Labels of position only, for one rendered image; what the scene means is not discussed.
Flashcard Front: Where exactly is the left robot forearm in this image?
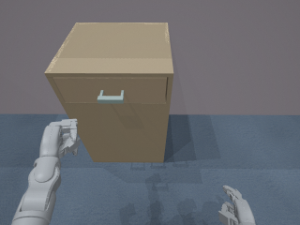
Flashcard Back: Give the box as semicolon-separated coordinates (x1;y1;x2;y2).
11;156;62;225

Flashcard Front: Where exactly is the right robot hand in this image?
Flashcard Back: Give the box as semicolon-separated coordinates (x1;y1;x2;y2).
218;185;256;225

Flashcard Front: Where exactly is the cabinet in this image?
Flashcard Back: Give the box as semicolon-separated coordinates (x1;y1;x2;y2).
44;22;174;163

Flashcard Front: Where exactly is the drawer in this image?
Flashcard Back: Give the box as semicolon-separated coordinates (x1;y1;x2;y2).
53;77;167;103

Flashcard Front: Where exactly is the handle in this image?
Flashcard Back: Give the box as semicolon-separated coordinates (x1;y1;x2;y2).
97;90;125;104

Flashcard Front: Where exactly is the left robot hand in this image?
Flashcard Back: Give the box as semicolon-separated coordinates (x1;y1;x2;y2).
39;118;81;159

